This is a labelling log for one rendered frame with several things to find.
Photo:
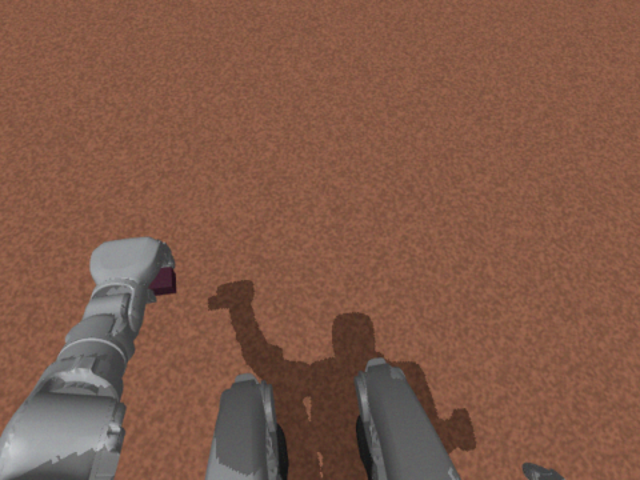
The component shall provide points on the small box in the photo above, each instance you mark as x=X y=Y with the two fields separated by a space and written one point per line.
x=165 y=282

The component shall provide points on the left robot arm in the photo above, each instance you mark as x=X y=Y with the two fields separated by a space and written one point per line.
x=70 y=425

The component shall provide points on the right robot foot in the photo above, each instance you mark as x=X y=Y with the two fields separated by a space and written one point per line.
x=365 y=455

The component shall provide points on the right robot hand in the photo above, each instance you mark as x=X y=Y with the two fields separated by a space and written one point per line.
x=535 y=472

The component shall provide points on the left robot hand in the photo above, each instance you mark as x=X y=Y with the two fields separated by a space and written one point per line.
x=136 y=259

